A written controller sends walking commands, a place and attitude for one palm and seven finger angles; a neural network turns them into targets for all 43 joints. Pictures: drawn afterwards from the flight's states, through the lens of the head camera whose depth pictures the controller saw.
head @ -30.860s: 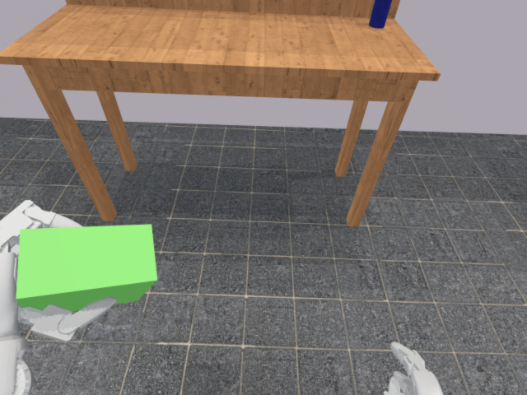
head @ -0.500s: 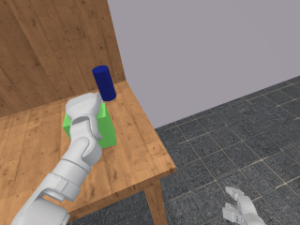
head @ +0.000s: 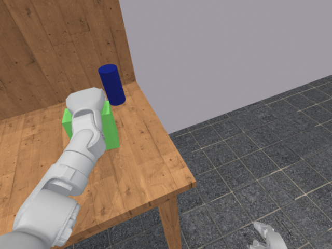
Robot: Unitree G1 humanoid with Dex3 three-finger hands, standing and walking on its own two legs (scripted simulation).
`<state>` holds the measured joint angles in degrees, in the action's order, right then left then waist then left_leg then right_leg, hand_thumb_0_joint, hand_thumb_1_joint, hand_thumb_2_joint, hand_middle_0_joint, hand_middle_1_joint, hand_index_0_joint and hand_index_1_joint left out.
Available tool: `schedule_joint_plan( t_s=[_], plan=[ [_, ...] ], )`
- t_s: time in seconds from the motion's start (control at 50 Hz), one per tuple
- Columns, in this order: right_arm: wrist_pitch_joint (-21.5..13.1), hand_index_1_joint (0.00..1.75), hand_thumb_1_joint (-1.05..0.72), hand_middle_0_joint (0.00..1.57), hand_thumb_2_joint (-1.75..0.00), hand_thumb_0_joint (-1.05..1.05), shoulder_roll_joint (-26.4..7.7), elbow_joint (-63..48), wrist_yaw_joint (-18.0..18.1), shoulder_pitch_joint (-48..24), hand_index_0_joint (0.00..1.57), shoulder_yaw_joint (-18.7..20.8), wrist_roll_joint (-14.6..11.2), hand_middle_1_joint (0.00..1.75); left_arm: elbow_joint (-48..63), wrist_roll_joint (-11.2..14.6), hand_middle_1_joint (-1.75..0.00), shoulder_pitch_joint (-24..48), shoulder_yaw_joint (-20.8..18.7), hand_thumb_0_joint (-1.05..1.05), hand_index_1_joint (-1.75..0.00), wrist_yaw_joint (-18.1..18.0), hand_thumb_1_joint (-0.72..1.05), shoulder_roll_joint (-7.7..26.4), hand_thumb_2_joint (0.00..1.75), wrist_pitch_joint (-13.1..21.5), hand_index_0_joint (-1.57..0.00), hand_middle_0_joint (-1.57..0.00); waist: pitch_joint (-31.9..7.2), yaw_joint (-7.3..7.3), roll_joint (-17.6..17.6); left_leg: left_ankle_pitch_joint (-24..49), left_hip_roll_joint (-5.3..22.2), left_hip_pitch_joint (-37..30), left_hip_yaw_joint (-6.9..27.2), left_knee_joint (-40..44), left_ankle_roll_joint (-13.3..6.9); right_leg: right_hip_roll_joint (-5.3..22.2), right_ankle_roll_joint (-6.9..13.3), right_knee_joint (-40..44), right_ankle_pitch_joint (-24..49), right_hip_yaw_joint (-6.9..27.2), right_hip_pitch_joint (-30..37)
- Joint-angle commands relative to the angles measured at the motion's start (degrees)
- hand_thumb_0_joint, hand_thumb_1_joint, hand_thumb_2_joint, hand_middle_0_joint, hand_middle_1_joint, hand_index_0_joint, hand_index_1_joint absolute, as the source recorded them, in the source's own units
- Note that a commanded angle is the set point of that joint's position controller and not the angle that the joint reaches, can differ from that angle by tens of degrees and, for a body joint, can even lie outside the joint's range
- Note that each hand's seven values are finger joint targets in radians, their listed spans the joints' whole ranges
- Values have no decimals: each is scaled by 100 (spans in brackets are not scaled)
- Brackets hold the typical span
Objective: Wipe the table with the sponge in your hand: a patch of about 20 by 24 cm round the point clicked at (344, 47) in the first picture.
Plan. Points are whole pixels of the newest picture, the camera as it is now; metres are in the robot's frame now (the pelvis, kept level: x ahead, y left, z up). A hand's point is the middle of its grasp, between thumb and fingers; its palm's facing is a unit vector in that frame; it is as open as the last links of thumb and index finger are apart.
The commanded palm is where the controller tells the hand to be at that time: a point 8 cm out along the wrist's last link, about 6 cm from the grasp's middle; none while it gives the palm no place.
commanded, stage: wipe forward along the third lane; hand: left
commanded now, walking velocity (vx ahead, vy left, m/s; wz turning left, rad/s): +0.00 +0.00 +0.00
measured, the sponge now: (95, 133) +0.40 +0.22 +0.09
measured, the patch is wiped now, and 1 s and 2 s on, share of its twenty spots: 0.95 0.95 0.95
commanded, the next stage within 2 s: wipe back along the third lane in 0.20 s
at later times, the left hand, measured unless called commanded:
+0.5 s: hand (91, 112) +0.43 +0.23 +0.14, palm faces +0.05 -0.04 -1.00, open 10.4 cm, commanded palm +0.39 +0.22 +0.16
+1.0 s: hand (91, 121) +0.39 +0.22 +0.14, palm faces +0.14 -0.08 -0.99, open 10.4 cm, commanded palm +0.34 +0.20 +0.16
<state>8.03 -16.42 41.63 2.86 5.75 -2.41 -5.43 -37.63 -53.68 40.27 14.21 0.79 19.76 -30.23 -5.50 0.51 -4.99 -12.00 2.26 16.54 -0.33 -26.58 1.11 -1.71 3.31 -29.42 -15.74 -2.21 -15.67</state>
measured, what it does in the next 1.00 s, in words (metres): shifts its weight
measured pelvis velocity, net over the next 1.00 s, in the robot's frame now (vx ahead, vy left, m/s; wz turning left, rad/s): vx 0.03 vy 0.04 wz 0.01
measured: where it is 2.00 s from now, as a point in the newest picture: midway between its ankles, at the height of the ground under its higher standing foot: outside the picture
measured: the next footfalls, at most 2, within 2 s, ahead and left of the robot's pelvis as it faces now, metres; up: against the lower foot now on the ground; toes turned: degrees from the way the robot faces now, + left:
none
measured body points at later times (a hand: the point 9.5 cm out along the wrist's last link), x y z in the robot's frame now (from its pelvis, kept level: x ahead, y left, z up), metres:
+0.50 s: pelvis +0.02 +0.03 +0.00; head +0.00 -0.01 +0.45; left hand +0.42 +0.23 +0.19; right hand +0.15 -0.22 -0.13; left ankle +0.02 +0.15 -0.74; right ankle +0.00 -0.08 -0.74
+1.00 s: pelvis +0.03 +0.04 +0.00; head +0.00 +0.00 +0.45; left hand +0.38 +0.22 +0.19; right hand +0.28 -0.15 -0.07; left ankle +0.02 +0.15 -0.74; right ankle +0.00 -0.08 -0.74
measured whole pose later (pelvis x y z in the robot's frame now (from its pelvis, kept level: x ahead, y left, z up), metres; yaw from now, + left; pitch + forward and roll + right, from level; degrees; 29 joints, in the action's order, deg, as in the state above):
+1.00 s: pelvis +0.03 +0.04 +0.00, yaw +1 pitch +2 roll +0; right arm 13.0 -14.5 36.8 -3.4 -0.9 -2.8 -5.6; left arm -17.0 -55.4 29.3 23.6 -1.8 14.1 -40.8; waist -7.9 4.4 -4.8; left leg -16.1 -0.5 14.2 -0.6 -28.7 -0.8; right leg 1.1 0.2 -28.1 -18.2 -1.9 -11.4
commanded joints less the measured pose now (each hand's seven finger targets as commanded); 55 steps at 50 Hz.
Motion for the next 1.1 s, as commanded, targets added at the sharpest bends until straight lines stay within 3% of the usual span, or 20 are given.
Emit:
schedule_joint_plan(
  t_s=[0.0,0.02,0.04,0.1,0.22,0.26,0.3,0.32,0.4,0.44,0.52,0.54,0.62,0.66,0.8,0.82,0.9,1.0,1.02,1.08],
  plan=[
    [-257,30,-90,20,-90,0,-589,-842,22,-740,20,217,-2,30,-208,-304,-160,1592,-298,0,-160,-121,10,1141,130,99,-120,-120,-893,61,847,278,-357,-48,-148,194,-322,162,-145,738,871,369,407],
    [-261,30,-90,20,-90,0,-565,-892,22,-734,20,226,-6,30,-83,-255,-160,1772,-206,0,-160,-108,10,1012,130,160,-120,-120,-1029,20,909,340,-365,-70,-150,192,-327,170,-155,735,1010,366,499],
    [-255,30,-90,20,-90,0,-606,-823,33,-636,20,228,4,30,-318,-302,-160,1754,-361,0,-160,-133,10,1230,130,191,-120,-120,-912,24,995,261,-342,-16,-133,199,-326,159,-159,742,886,357,418],
    [-272,30,-90,20,-90,0,-614,-764,21,-527,20,245,-2,30,-540,-328,-160,2039,-218,0,-160,-159,10,1032,130,330,-120,-120,-754,-55,1019,233,-337,25,-133,203,-336,145,-151,743,906,304,248],
    [-220,30,-90,20,-90,0,-615,-728,-29,-345,20,321,37,30,-624,-279,-160,1936,-484,0,-160,-302,10,1142,130,470,-120,-120,-1115,-8,1166,677,-336,15,-138,193,-333,133,-141,656,1649,249,587],
    [-207,30,-90,20,-90,0,-646,-687,-33,-347,20,325,35,30,-727,-267,-160,1943,-434,0,-160,-347,10,1094,130,460,-120,-120,-936,-24,1125,587,-324,-9,-171,200,-348,123,-156,707,1516,246,432],
    [-203,30,-90,20,-90,0,-609,-730,-68,-391,20,328,21,30,-681,-248,-160,1868,-287,0,-160,-373,10,872,130,421,-120,-120,-903,14,879,587,-327,-72,-175,232,-343,114,-129,724,1388,193,368],
    [-202,30,-90,20,-90,0,-582,-777,-95,-424,20,350,20,30,-527,-218,-160,1806,-262,0,-160,-373,10,753,130,425,-120,-120,-1050,16,970,707,-324,-109,-142,236,-336,104,-111,701,1491,171,466],
    [-157,30,-90,20,-90,0,-559,-875,-180,-591,20,358,19,30,-161,-123,-160,1351,-35,0,-160,-449,10,317,130,255,-120,-120,-1098,87,923,873,-312,-290,-154,204,-354,76,-83,679,1637,111,473],
    [-109,30,-90,20,-90,0,-580,-916,-217,-713,20,356,13,30,-29,-62,-160,977,-160,0,-160,-479,10,392,130,122,-120,-120,-1050,157,1092,886,-291,-258,-127,244,-340,66,-84,668,1605,79,551],
    [-65,30,-90,20,-90,0,-504,-1028,-286,-1057,20,324,-47,30,496,108,-160,1057,251,0,-160,-485,10,-148,130,-238,-120,-120,-1062,135,972,959,-294,-418,-102,289,-333,53,-61,652,1502,-13,481],
    [-43,30,-90,20,-90,0,-539,-980,-294,-1098,20,324,-43,30,440,105,-160,951,126,0,-160,-507,10,30,130,-354,-120,-120,-925,168,1022,901,-283,-435,-92,273,-329,40,-63,660,1393,-15,421],
    [35,30,-90,20,-90,0,-496,-1081,-356,-1324,20,286,-58,30,820,157,-160,849,332,0,-160,-415,10,-193,130,-689,-120,-120,-1124,188,989,1116,-288,-544,-75,241,-314,45,-31,559,1597,-79,567],
    [93,30,-90,20,-90,0,-504,-1093,-361,-1430,20,247,-54,30,879,145,-160,740,328,0,-160,-362,10,-127,130,-835,-120,-120,-969,212,974,1078,-288,-559,-70,238,-317,51,-26,575,1567,-65,522],
    [199,30,-90,20,-90,0,-423,-1275,-477,-1685,20,184,-56,30,1622,44,-160,414,785,0,-160,-114,10,-554,130,-1024,-120,-120,-1022,224,847,1460,-259,-736,-17,94,-291,34,49,370,1889,-146,522],
    [203,30,-90,20,-90,0,-394,-1334,-510,-1707,20,196,-67,30,1801,60,-160,515,940,0,-160,-78,10,-781,130,-1011,-120,-120,-1064,176,848,1557,-242,-764,3,81,-286,27,68,319,1933,-195,531],
    [222,30,-90,20,-90,0,-378,-1419,-605,-1838,20,168,-43,30,2284,109,-160,-273,766,0,-160,-58,10,-592,130,-1070,-120,-120,-1150,339,925,1798,-276,-777,-28,-31,-287,36,60,248,2415,-156,800],
    [277,30,-90,20,-90,0,-357,-1521,-667,-1975,20,127,-56,30,3023,152,-160,-828,837,0,-160,-9,10,-625,130,-1122,-120,-120,-1029,357,943,2001,-268,-738,-55,-95,-277,41,55,162,2775,-133,911],
    [290,30,-90,20,-90,0,-315,-1593,-690,-2018,20,140,-71,30,3269,211,-160,-870,982,0,-160,28,10,-805,130,-1095,-120,-120,-1082,311,1061,2078,-249,-732,-47,-99,-285,52,48,139,2836,-169,978],
    [341,30,-90,20,-90,0,-323,-1601,-710,-2023,20,119,-62,30,3607,198,-160,-1303,858,0,-160,19,10,-597,130,-1100,-120,-120,-864,369,950,1958,-251,-717,-42,-100,-286,24,55,170,2726,-117,894]
  ],
)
